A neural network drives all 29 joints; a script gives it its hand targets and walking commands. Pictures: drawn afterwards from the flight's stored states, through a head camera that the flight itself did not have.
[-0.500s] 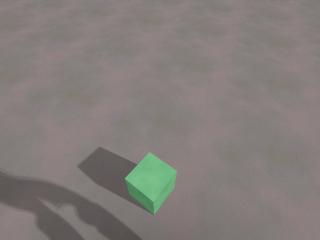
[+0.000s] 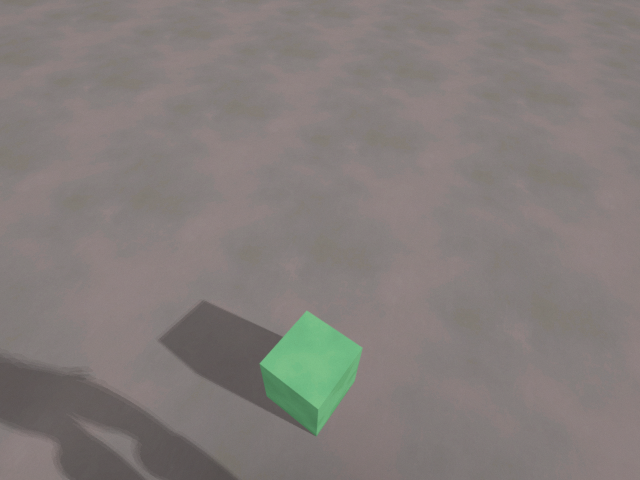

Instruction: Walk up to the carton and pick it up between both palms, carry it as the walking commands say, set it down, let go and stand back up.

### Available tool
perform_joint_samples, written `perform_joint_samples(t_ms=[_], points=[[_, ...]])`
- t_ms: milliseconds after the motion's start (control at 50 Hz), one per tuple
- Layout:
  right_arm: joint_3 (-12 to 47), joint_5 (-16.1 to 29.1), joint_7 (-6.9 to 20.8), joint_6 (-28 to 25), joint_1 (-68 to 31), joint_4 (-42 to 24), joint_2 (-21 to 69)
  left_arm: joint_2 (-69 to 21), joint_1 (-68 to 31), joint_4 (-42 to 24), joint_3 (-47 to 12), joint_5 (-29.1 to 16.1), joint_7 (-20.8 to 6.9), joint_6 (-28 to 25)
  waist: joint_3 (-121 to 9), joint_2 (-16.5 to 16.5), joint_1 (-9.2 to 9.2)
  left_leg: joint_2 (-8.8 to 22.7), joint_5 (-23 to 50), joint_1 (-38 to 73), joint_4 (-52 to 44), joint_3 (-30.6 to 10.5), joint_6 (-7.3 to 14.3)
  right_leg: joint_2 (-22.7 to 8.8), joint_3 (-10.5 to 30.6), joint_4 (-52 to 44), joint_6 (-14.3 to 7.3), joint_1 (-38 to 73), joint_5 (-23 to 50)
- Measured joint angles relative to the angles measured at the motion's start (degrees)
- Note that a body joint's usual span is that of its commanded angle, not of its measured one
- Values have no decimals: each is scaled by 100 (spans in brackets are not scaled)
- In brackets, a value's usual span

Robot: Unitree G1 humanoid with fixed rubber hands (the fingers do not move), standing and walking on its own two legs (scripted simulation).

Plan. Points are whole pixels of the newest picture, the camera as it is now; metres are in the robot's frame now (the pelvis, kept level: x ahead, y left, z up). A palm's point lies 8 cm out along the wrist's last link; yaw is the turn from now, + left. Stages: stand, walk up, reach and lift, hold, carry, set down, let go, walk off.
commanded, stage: walk up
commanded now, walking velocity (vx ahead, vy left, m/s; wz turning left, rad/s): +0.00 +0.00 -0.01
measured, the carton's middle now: (311, 373) +0.52 +0.02 -0.66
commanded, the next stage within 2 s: none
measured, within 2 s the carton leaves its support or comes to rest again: neither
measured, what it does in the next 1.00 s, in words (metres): stands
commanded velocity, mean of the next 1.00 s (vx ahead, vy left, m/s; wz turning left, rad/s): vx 0.00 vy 0.00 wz -0.01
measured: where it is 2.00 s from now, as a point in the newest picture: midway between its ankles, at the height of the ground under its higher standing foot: outside the picture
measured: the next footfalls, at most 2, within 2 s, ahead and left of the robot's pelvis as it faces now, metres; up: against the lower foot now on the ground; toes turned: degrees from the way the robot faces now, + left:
left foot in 1.70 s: -0.02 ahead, +0.12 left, +0.00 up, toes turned +19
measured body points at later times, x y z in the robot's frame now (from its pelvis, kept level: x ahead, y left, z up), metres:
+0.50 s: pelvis +0.00 -0.02 +0.00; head +0.01 -0.02 +0.45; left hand -0.03 +0.20 -0.16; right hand -0.03 -0.24 -0.16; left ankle -0.03 +0.10 -0.75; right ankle -0.01 -0.13 -0.75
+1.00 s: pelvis +0.00 -0.03 +0.00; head +0.02 -0.03 +0.45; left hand -0.03 +0.19 -0.16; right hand -0.02 -0.25 -0.16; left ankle -0.03 +0.10 -0.75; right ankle -0.01 -0.13 -0.75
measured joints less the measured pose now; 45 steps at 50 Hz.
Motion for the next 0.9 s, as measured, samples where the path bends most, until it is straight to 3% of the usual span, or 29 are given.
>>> perform_joint_samples(t_ms=[300, 900], points=[[-13, -21, -21, 62, 441, 443, 5, -108, 101, 180, -29, -6, 46, -72, 105, 69, -67, 95, 28, 95, -124, -41, -99, 89, -58, -149, -99, 112, 84], [4, -39, -66, 45, 399, 418, -8, -167, 211, 139, 15, 20, 49, -138, 120, 123, -21, 270, -5, 53, -60, -46, -257, 238, -96, -91, -246, 61, 50]])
